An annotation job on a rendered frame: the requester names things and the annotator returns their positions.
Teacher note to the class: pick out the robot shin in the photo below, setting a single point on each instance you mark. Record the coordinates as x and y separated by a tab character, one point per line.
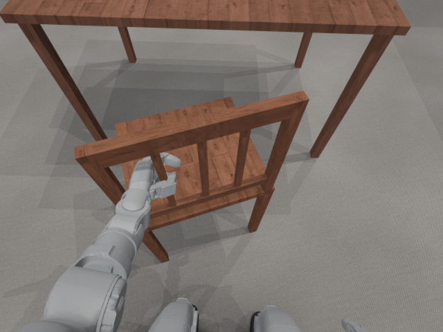
183	300
269	307

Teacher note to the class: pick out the left robot shin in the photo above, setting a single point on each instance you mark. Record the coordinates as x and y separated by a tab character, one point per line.
183	300

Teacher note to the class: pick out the left robot forearm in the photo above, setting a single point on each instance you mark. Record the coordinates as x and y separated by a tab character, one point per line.
118	243

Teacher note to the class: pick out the table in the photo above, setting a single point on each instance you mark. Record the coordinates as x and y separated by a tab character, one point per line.
381	18

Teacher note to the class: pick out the left robot hand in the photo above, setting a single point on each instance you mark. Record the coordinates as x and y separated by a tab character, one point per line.
144	177

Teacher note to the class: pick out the right robot shin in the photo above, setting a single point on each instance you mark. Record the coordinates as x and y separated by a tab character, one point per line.
269	307

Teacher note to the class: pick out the left robot upper arm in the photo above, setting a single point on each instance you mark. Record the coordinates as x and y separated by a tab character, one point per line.
85	300

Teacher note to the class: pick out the right robot hand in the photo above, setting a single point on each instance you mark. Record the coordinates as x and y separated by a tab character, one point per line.
351	326

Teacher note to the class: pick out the chair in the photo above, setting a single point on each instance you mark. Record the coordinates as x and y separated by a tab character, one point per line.
220	165

